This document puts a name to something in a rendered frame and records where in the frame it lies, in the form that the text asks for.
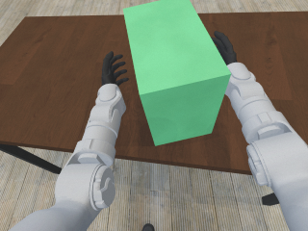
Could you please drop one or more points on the robot right forearm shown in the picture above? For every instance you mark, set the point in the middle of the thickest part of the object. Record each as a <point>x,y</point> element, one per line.
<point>253,108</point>

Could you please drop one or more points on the right robot hand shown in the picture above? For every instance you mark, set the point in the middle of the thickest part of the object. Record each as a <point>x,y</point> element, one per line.
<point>224,47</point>

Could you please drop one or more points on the table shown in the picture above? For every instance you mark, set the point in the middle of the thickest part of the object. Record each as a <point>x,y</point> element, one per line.
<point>51,72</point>

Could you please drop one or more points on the robot left forearm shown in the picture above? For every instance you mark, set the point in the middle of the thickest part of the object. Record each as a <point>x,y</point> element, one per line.
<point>98,143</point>

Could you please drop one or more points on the carton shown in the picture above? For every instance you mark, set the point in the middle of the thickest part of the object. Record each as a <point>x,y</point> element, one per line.
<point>181,76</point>

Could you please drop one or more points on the left robot upper arm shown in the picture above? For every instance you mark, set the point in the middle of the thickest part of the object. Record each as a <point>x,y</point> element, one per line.
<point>82,191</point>

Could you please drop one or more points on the left robot hand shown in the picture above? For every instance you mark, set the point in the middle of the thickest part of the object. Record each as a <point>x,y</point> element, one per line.
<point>108,75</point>

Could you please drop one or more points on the right robot upper arm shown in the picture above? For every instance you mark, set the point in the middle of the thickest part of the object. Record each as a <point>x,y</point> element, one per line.
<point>281,162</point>

